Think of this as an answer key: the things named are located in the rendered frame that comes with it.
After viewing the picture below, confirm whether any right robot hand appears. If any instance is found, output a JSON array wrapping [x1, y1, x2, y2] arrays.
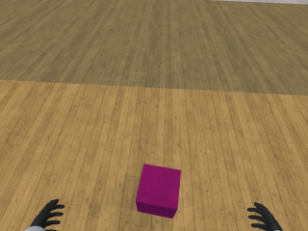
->
[[247, 202, 283, 231]]

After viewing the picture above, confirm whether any left robot hand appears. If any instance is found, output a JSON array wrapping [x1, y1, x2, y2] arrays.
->
[[30, 198, 65, 231]]

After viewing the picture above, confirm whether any carton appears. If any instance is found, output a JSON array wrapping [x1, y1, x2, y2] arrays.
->
[[136, 164, 181, 218]]

